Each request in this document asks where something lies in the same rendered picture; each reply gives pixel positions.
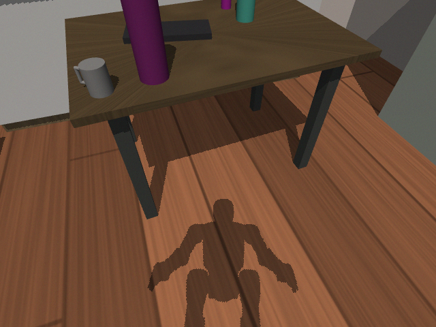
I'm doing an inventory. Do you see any table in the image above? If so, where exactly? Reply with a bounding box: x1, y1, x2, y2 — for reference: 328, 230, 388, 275
65, 0, 382, 219

